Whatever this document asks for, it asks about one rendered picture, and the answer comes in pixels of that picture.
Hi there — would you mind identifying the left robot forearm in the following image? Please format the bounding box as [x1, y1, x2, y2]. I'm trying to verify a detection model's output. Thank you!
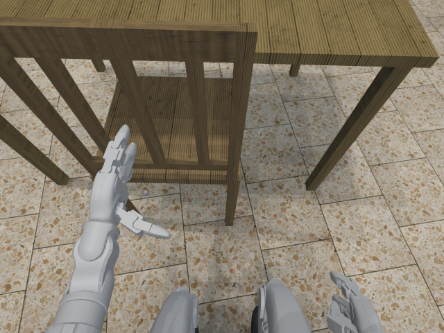
[44, 220, 120, 333]

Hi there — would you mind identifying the robot right hand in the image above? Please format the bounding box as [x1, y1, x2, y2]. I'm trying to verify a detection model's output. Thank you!
[327, 271, 383, 333]

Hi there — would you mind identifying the right robot shin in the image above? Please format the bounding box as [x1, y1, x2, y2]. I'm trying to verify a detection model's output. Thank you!
[258, 278, 283, 333]

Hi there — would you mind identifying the robot left hand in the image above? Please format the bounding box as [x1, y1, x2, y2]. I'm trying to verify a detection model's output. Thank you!
[89, 124, 171, 239]

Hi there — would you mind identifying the table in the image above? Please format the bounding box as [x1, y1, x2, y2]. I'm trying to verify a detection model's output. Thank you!
[0, 0, 440, 191]

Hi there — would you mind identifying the chair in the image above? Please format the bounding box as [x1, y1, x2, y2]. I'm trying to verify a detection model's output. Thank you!
[0, 17, 258, 226]

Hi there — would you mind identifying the right robot thigh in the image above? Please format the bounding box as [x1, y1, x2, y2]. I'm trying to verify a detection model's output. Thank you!
[258, 284, 311, 333]

